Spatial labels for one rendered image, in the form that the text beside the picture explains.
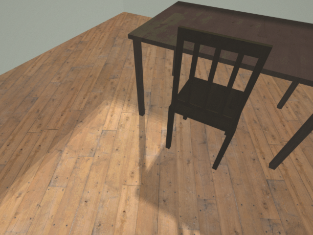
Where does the table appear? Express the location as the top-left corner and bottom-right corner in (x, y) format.
(128, 1), (313, 170)

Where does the chair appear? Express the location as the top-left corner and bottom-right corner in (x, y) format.
(166, 25), (273, 170)

